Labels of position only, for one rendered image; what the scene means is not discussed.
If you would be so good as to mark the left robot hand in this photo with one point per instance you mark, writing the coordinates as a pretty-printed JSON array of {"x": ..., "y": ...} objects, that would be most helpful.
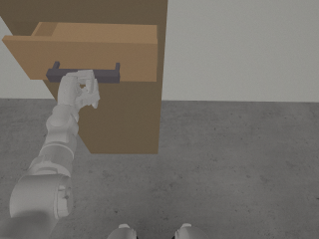
[{"x": 71, "y": 94}]

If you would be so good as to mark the cabinet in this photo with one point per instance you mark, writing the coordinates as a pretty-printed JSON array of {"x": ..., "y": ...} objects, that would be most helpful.
[{"x": 127, "y": 118}]

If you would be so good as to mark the drawer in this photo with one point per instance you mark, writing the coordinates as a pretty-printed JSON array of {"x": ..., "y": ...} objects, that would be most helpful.
[{"x": 88, "y": 46}]

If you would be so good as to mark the robot left thigh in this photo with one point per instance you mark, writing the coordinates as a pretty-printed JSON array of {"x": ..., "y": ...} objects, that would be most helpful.
[{"x": 123, "y": 233}]

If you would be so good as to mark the handle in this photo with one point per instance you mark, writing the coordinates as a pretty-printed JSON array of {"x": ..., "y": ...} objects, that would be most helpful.
[{"x": 103, "y": 76}]

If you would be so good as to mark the left robot forearm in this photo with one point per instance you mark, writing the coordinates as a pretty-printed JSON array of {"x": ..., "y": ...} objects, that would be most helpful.
[{"x": 58, "y": 150}]

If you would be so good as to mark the left robot upper arm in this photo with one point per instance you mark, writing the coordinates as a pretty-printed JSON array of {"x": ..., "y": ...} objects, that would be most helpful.
[{"x": 38, "y": 203}]

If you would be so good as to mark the robot right shin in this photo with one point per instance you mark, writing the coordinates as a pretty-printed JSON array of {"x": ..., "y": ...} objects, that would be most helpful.
[{"x": 186, "y": 225}]

